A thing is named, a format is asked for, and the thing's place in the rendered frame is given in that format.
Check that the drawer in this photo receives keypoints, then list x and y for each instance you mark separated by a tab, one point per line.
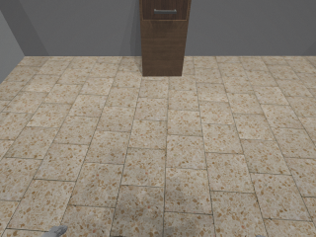
148	7

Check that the handle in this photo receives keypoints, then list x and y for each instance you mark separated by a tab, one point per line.
165	11

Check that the cabinet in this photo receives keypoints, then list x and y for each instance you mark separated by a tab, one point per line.
163	45

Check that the left robot hand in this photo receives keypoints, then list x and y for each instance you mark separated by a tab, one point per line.
55	231

